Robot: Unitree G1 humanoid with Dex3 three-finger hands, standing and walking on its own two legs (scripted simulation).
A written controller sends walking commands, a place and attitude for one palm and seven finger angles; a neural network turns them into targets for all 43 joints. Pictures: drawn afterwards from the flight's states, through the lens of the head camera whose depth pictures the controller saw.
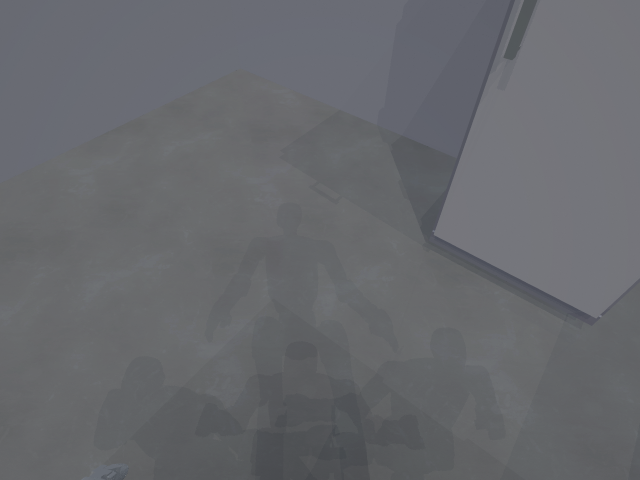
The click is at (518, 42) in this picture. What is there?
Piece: fridge door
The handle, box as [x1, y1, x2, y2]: [503, 0, 536, 59]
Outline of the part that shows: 536,0 524,0 503,57 512,59 515,56 516,52 519,49 520,41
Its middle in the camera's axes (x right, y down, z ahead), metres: +0.48 -0.55 +0.88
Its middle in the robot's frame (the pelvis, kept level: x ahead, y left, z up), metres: +1.07 -0.42 +0.19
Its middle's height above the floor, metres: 0.96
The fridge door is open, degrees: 0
